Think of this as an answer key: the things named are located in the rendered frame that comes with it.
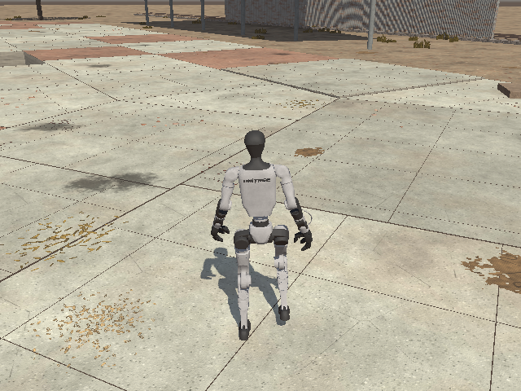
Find right robot foot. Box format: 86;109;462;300
278;306;290;321

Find right robot forearm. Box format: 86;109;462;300
290;197;309;234

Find robot left upper arm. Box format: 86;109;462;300
219;166;239;211

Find robot right hand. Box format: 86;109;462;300
294;230;313;251

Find robot left hand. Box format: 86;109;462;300
211;226;230;242

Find left robot forearm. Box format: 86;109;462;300
212;199;228;229

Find robot torso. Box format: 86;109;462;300
239;162;277;244

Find robot right upper arm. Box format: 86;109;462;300
274;165;298;210

